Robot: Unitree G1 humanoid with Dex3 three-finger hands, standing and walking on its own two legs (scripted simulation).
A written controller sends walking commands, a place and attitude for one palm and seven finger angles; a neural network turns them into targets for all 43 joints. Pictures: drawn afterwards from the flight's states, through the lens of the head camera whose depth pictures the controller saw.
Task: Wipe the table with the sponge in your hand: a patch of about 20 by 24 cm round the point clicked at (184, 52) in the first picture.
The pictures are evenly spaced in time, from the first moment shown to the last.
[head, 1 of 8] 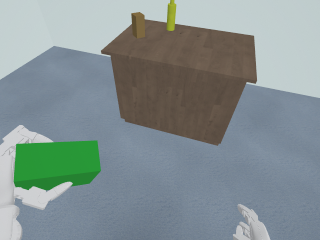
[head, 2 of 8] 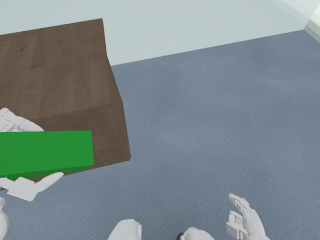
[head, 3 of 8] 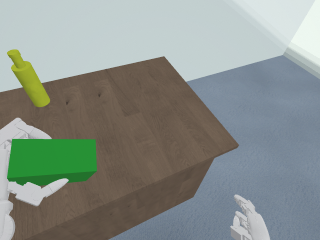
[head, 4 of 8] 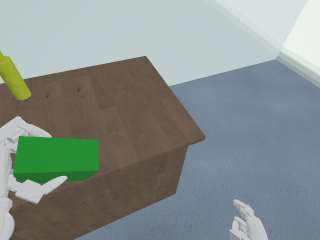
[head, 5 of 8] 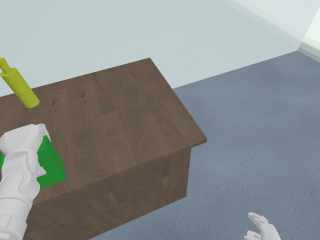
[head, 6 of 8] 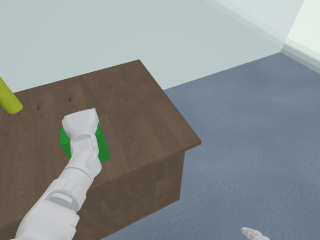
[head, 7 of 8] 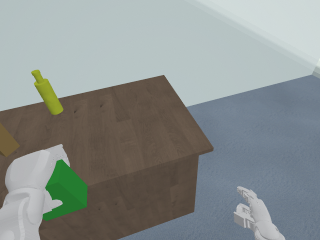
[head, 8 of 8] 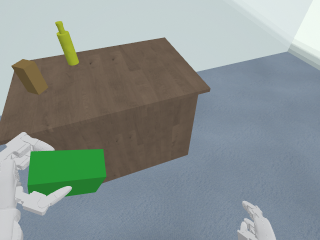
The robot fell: no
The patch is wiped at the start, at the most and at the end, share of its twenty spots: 0.00 0.90 0.90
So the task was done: yes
